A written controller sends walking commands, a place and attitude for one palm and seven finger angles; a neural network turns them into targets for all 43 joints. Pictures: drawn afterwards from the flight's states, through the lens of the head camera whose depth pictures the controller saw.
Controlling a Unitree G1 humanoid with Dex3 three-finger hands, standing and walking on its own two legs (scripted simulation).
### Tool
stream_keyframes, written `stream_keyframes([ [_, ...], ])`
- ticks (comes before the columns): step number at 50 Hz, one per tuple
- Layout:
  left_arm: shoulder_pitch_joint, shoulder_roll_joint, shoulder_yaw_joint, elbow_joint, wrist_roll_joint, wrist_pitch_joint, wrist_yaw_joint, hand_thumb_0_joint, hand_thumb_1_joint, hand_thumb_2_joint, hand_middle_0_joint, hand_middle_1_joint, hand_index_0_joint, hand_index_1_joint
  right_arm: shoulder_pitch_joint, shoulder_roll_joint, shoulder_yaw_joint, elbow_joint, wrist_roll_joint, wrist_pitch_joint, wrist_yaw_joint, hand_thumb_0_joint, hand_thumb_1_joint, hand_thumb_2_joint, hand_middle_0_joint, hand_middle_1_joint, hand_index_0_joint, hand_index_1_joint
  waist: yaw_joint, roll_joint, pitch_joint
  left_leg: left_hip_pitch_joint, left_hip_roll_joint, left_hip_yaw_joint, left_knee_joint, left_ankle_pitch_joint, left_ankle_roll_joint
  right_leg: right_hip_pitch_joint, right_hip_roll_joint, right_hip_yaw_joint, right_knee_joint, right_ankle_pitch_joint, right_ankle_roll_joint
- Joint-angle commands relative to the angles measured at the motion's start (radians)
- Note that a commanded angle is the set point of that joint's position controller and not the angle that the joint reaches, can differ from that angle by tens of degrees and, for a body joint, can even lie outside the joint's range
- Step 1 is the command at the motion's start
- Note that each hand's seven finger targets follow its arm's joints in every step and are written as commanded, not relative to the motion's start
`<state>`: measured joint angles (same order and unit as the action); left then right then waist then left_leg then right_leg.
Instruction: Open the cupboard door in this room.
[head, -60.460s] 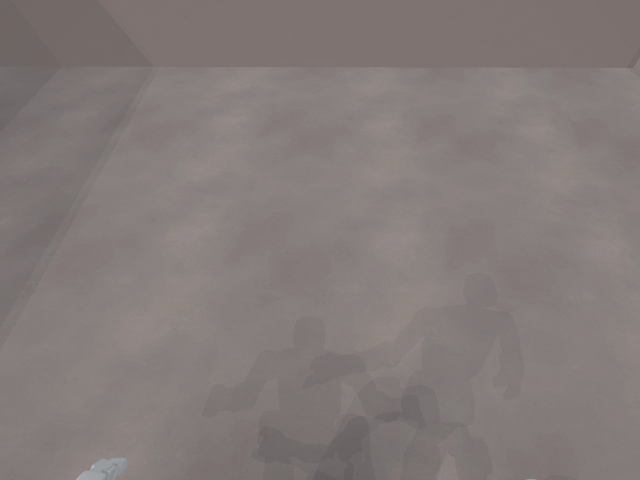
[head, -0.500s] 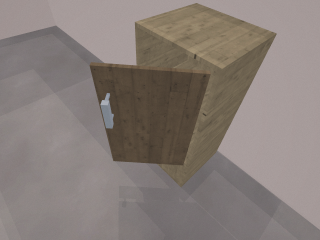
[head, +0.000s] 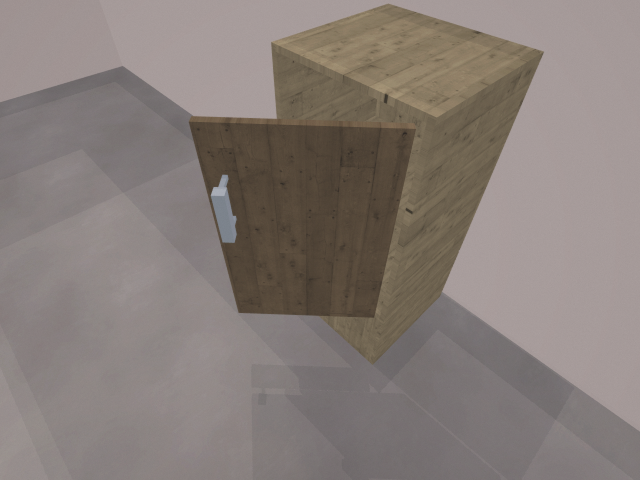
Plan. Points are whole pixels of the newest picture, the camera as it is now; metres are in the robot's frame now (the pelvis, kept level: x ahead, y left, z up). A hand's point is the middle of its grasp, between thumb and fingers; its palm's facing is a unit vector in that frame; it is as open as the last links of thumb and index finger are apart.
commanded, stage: come to a stop and stand still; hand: left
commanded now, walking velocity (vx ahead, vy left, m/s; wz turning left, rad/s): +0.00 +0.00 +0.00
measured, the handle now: (226, 208) +0.59 +0.21 -0.04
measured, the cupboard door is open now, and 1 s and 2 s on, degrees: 44 44 44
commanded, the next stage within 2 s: look again from close up in 0.42 s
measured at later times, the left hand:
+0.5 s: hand out of the picture -0.04 +0.20 -0.17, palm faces -0.01 -0.98 -0.20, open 7.4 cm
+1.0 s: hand out of the picture -0.09 +0.17 -0.17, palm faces +0.04 -0.99 -0.14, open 7.4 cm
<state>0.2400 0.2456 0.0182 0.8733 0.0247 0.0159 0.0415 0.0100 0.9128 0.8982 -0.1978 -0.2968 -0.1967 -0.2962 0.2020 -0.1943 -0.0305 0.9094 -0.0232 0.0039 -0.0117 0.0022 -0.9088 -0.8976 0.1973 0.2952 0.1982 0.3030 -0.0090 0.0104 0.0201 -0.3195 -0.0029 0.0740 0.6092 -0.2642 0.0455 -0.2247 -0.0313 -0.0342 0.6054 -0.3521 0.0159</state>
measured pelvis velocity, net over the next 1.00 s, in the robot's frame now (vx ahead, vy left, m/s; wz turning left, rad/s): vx -0.04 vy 0.02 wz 0.00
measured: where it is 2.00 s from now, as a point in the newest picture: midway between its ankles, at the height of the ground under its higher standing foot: outside the picture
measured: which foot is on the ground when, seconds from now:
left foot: down 0.00-1.00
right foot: down 0.00-1.00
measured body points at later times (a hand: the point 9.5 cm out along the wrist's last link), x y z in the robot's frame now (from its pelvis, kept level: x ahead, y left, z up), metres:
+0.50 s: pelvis -0.04 +0.01 +0.01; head -0.03 +0.03 +0.46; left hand -0.04 +0.25 -0.15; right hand -0.02 -0.24 -0.13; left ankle +0.04 +0.09 -0.73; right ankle -0.02 -0.13 -0.73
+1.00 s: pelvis -0.04 +0.02 +0.01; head -0.04 +0.04 +0.46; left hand -0.09 +0.23 -0.16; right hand -0.04 -0.20 -0.14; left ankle +0.04 +0.09 -0.73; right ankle -0.02 -0.13 -0.73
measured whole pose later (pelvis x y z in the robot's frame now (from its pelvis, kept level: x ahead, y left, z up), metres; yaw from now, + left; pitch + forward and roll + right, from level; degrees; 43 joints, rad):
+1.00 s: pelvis -0.04 +0.02 +0.01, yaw +0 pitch -2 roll -1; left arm 0.41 0.12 0.00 1.09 0.03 0.00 0.04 0.01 0.91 0.90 -0.20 -0.30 -0.20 -0.30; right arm 0.29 -0.13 -0.03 1.12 0.00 0.01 -0.01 0.01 -0.92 -0.90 0.20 0.30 0.20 0.30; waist 0.00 -0.02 0.01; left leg -0.30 -0.03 0.08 0.44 -0.12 0.07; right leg -0.21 -0.05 -0.03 0.45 -0.21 0.04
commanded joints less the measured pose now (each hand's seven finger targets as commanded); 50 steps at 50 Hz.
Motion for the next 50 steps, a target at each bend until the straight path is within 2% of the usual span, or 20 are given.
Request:
stream_keyframes([
  [1, 0.009, 0.137, 0.025, -0.069, -0.003, -0.022, -0.005, 0.0, 0.9, 0.9, -0.2, -0.3, -0.2, -0.3, -0.007, -0.16, -0.034, -0.066, -0.003, -0.014, 0.003, 0.0, -0.9, -0.9, 0.2, 0.3, 0.2, 0.3, 0.004, -0.025, 0.047, -0.014, 0.09, -0.154, -0.179, -0.036, 0.011, -0.081, -0.059, 0.109, -0.16, 0.01, -0.069],
  [2, 0.009, 0.138, 0.023, -0.068, -0.001, -0.023, -0.006, 0.0, 0.9, 0.9, -0.2, -0.3, -0.2, -0.3, -0.004, -0.159, -0.03, -0.061, -0.003, -0.015, 0.005, 0.0, -0.9, -0.9, 0.2, 0.3, 0.2, 0.3, 0.005, -0.015, 0.044, -0.015, 0.091, -0.157, -0.193, -0.048, 0.011, -0.071, -0.057, 0.107, -0.166, 0.008, -0.067],
  [5, 0.006, 0.144, 0.022, -0.051, -0.002, -0.026, -0.009, 0.0, 0.9, 0.9, -0.2, -0.3, -0.2, -0.3, -0.003, -0.174, -0.03, -0.044, -0.003, -0.014, 0.008, 0.0, -0.9, -0.9, 0.2, 0.3, 0.2, 0.3, 0.001, -0.035, 0.031, -0.005, 0.089, -0.162, -0.22, -0.112, 0.007, -0.08, -0.063, 0.115, -0.195, -0.054, -0.065],
  [11, 0.039, 0.13, 0.015, -0.002, -0.002, -0.026, -0.014, 0.0, 0.9, 0.9, -0.2, -0.3, -0.2, -0.3, 0.011, -0.181, -0.023, 0.006, 0.0, -0.017, 0.009, 0.0, -0.9, -0.9, 0.2, 0.3, 0.2, 0.3, 0.007, 0.01, 0.019, -0.015, 0.105, -0.187, -0.29, -0.183, 0.006, -0.052, -0.055, 0.098, -0.214, -0.055, -0.053],
  [17, 0.088, 0.102, 0.005, 0.062, 0.0, -0.029, -0.013, 0.0, 0.9, 0.9, -0.2, -0.3, -0.2, -0.3, 0.036, -0.162, -0.018, 0.062, 0.006, -0.017, 0.007, 0.0, -0.9, -0.9, 0.2, 0.3, 0.2, 0.3, 0.011, -0.002, 0.021, -0.005, 0.112, -0.187, -0.313, -0.18, 0.003, -0.034, -0.061, 0.092, -0.24, -0.026, -0.047],
  [22, 0.131, 0.066, -0.004, 0.113, -0.001, -0.028, -0.01, 0.0, 0.9, 0.9, -0.2, -0.3, -0.2, -0.3, 0.062, -0.136, -0.014, 0.107, 0.009, -0.014, 0.004, 0.0, -0.9, -0.9, 0.2, 0.3, 0.2, 0.3, 0.007, 0.013, 0.021, 0.014, 0.113, -0.186, -0.324, -0.172, -0.001, -0.037, -0.061, 0.088, -0.251, -0.01, -0.042],
  [32, 0.219, 0.0, -0.014, 0.179, 0.003, -0.026, 0.0, 0.0, 0.9, 0.9, -0.2, -0.3, -0.2, -0.3, 0.097, -0.091, -0.013, 0.157, 0.016, -0.006, 0.0, 0.0, -0.9, -0.9, 0.2, 0.3, 0.2, 0.3, 0.011, 0.014, 0.061, -0.004, 0.117, -0.194, -0.358, -0.207, -0.005, -0.037, -0.052, 0.065, -0.242, 0.022, -0.028],
  [35, 0.236, -0.019, -0.011, 0.187, 0.004, -0.028, 0.002, 0.0, 0.9, 0.9, -0.2, -0.3, -0.2, -0.3, 0.103, -0.074, -0.016, 0.163, 0.016, -0.005, -0.002, 0.0, -0.9, -0.9, 0.2, 0.3, 0.2, 0.3, 0.011, -0.013, 0.068, -0.008, 0.111, -0.19, -0.352, -0.202, -0.006, -0.046, -0.055, 0.07, -0.248, 0.01, -0.027],
  [41, 0.259, -0.037, -0.007, 0.194, 0.005, -0.029, 0.004, 0.0, 0.9, 0.9, -0.2, -0.3, -0.2, -0.3, 0.114, -0.056, -0.019, 0.169, 0.016, -0.002, -0.003, 0.0, -0.9, -0.9, 0.2, 0.3, 0.2, 0.3, 0.008, -0.002, 0.074, -0.001, 0.103, -0.186, -0.347, -0.207, -0.009, -0.074, -0.056, 0.078, -0.257, -0.03, -0.027],
  [44, 0.266, -0.045, -0.005, 0.197, 0.005, -0.03, 0.004, 0.0, 0.9, 0.9, -0.2, -0.3, -0.2, -0.3, 0.121, -0.052, -0.019, 0.172, 0.015, -0.005, -0.004, 0.0, -0.9, -0.9, 0.2, 0.3, 0.2, 0.3, 0.01, 0.001, 0.055, 0.011, 0.106, -0.186, -0.349, -0.191, -0.009, -0.062, -0.055, 0.073, -0.25, -0.004, -0.029],
  [46, 0.265, -0.049, -0.006, 0.2, 0.005, -0.03, 0.005, 0.0, 0.9, 0.9, -0.2, -0.3, -0.2, -0.3, 0.123, -0.051, -0.018, 0.174, 0.016, -0.005, -0.005, 0.0, -0.9, -0.9, 0.2, 0.3, 0.2, 0.3, 0.01, 0.008, 0.074, -0.007, 0.109, -0.191, -0.361, -0.212, -0.009, -0.061, -0.052, 0.071, -0.248, -0.002, -0.027],
  [47, 0.272, -0.049, -0.005, 0.199, 0.006, -0.031, 0.005, 0.0, 0.9, 0.9, -0.2, -0.3, -0.2, -0.3, 0.124, -0.048, -0.018, 0.173, 0.017, -0.005, -0.005, 0.0, -0.9, -0.9, 0.2, 0.3, 0.2, 0.3, 0.013, -0.002, 0.068, -0.006, 0.11, -0.194, -0.359, -0.202, -0.006, -0.051, -0.052, 0.069, -0.25, 0.01, -0.027],
  [50, 0.274, -0.056, -0.004, 0.203, 0.006, -0.03, 0.005, 0.0, 0.9, 0.9, -0.2, -0.3, -0.2, -0.3, 0.127, -0.047, -0.019, 0.175, 0.015, -0.006, -0.006, 0.0, -0.9, -0.9, 0.2, 0.3, 0.2, 0.3, 0.011, 0.018, 0.067, 0.001, 0.11, -0.192, -0.366, -0.202, -0.01, -0.053, -0.051, 0.066, -0.246, 0.015, -0.027],
])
